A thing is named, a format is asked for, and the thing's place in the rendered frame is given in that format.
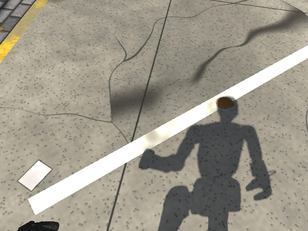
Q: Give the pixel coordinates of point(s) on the left robot hand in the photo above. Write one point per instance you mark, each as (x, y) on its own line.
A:
(40, 226)

